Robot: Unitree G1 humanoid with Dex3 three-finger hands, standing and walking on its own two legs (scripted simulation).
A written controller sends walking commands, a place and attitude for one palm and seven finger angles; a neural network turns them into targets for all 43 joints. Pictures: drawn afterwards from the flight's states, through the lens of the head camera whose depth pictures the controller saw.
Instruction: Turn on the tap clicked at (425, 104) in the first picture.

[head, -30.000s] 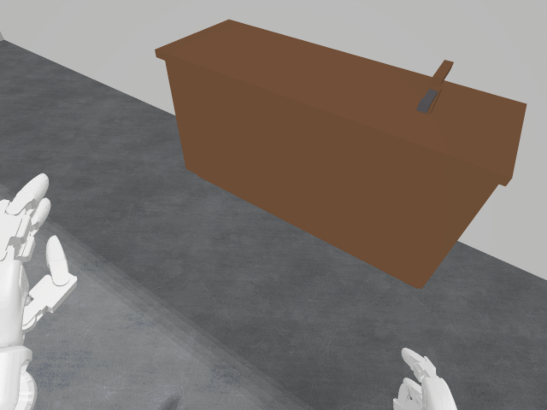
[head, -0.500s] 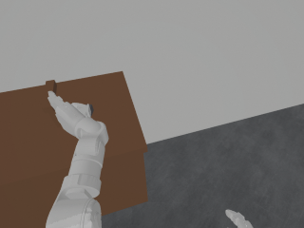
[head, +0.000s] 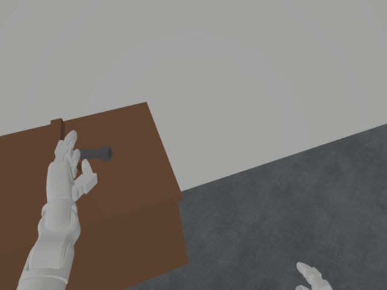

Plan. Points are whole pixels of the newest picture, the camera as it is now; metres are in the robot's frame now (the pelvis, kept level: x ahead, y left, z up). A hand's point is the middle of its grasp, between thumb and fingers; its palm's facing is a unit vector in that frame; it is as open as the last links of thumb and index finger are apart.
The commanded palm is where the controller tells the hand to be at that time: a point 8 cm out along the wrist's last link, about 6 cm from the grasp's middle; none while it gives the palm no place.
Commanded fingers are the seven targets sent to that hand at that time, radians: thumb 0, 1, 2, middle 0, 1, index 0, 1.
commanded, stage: draw the hand back beside the body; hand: left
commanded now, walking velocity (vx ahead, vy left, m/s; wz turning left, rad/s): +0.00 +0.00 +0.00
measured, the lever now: (105, 153) +0.45 +0.26 +0.02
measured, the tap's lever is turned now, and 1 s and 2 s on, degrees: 70 70 70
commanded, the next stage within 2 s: step back with the hand held close in 1.10 s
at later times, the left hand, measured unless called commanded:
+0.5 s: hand (60, 195) +0.24 +0.24 +0.14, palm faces +0.32 -0.90 -0.29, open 7.5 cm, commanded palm +0.20 +0.28 +0.16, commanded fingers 0.00 0.90 0.90 -0.20 -0.28 -0.20 -0.28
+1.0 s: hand (20, 219) +0.19 +0.27 +0.16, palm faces +0.40 -0.85 -0.34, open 7.4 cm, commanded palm +0.15 +0.31 +0.18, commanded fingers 0.00 0.90 0.90 -0.20 -0.30 -0.20 -0.30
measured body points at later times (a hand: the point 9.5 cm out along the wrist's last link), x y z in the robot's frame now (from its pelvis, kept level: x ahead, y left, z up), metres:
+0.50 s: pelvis +0.00 +0.02 +0.01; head -0.02 -0.01 +0.45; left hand +0.22 +0.29 +0.16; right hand +0.18 -0.20 -0.09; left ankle -0.01 +0.11 -0.74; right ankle -0.02 -0.05 -0.74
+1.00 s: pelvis +0.00 +0.03 +0.00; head -0.03 +0.00 +0.45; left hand +0.16 +0.31 +0.18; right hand +0.18 -0.20 -0.09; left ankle -0.01 +0.11 -0.74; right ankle -0.02 -0.05 -0.74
